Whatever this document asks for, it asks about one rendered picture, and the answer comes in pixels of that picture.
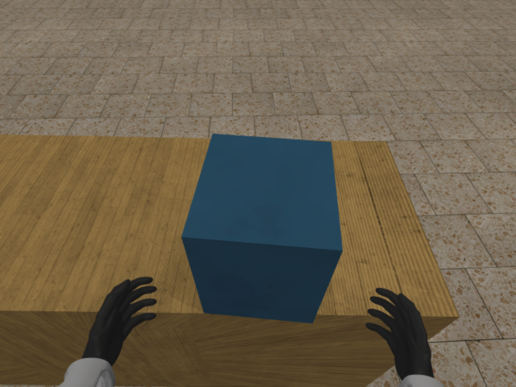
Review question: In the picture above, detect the pedestal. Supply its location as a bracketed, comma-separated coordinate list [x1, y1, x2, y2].
[0, 135, 460, 387]

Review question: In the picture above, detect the left robot forearm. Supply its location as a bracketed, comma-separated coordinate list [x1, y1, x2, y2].
[58, 358, 115, 387]

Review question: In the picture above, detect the robot right hand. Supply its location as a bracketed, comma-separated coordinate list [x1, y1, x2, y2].
[365, 288, 434, 380]

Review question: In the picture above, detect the carton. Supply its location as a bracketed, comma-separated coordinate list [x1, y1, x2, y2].
[181, 134, 343, 323]

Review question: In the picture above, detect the robot left hand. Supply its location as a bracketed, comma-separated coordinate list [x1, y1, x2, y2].
[82, 277, 156, 367]

